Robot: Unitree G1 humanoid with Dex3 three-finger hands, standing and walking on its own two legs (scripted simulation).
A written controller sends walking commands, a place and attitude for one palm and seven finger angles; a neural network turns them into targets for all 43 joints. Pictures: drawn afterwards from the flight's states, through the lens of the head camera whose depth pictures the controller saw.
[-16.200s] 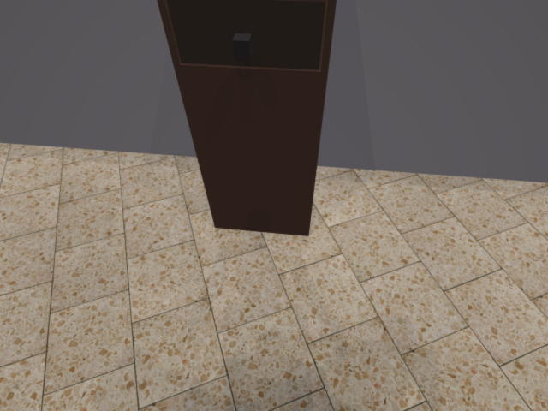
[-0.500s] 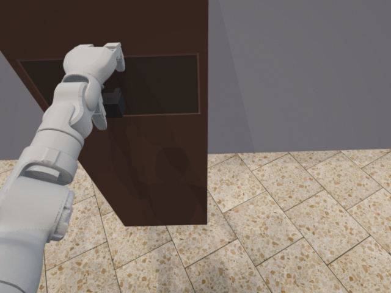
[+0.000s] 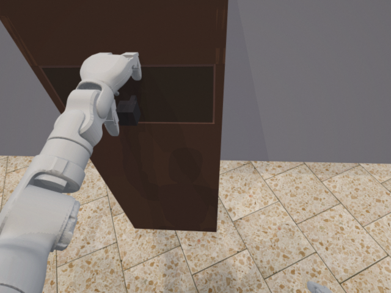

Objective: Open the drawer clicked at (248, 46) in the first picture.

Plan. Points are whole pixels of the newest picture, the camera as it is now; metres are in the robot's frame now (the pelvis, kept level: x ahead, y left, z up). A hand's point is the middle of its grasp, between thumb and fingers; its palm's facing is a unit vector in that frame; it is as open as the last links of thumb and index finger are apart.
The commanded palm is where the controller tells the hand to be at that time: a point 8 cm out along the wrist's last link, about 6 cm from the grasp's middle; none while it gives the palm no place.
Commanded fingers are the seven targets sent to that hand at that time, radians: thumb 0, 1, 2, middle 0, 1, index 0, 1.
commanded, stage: re-aim the fingers above the handle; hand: left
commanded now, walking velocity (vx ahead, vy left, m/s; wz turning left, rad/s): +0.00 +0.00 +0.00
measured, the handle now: (130, 107) +0.50 +0.18 +0.11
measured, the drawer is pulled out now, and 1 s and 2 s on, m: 0.00 0.00 0.00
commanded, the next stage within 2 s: lower the fingers behind the handle in 1.98 s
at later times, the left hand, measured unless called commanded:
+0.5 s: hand (116, 93) +0.46 +0.19 +0.18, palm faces +0.02 +0.00 -1.00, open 13.5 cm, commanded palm +0.45 +0.19 +0.23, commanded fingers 0.00 -0.50 0.30 -0.30 -1.20 -0.30 -1.20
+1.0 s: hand (117, 94) +0.46 +0.18 +0.18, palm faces +0.03 -0.01 -1.00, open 13.6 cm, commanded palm +0.45 +0.18 +0.24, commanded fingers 0.00 -0.50 0.30 -0.30 -1.20 -0.30 -1.20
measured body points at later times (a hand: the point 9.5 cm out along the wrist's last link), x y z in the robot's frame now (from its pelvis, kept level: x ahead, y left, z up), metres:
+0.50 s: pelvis +0.00 +0.00 +0.00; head +0.02 -0.03 +0.45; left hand +0.46 +0.18 +0.23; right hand +0.10 -0.26 -0.13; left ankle -0.01 +0.12 -0.73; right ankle +0.00 -0.12 -0.73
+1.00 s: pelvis +0.00 +0.00 +0.00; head +0.02 -0.03 +0.45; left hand +0.45 +0.18 +0.23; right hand +0.10 -0.26 -0.13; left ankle -0.01 +0.12 -0.73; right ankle +0.00 -0.12 -0.73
